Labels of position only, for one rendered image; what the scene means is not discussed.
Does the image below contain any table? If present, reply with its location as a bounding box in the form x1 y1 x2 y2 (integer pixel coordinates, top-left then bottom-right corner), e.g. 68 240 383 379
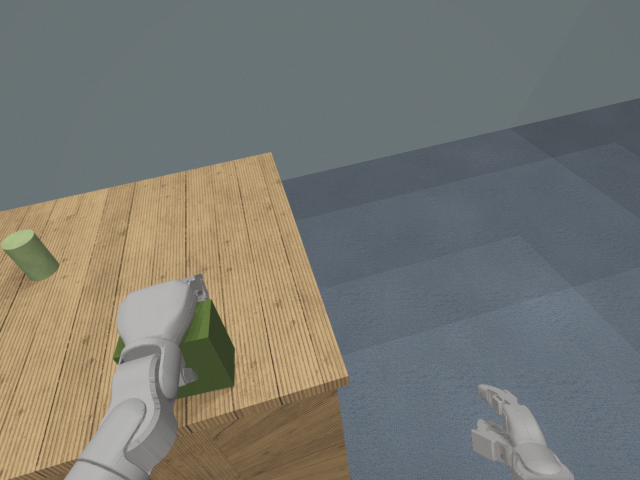
0 152 350 480

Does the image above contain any right robot hand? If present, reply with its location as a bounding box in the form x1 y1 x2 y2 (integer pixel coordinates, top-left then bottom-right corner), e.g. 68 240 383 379
471 384 547 472

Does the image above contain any sponge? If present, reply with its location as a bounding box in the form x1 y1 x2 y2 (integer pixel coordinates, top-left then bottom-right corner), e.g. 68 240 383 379
113 299 235 399

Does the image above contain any right robot forearm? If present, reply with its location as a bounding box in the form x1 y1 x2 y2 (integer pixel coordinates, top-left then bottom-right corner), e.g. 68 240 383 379
511 442 574 480

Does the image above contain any left robot hand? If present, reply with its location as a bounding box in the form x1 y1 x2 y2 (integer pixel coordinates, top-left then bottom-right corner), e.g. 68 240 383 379
117 273 210 387

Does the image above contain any left robot forearm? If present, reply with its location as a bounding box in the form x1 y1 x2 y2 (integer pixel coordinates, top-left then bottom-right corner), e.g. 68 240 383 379
64 338 182 480

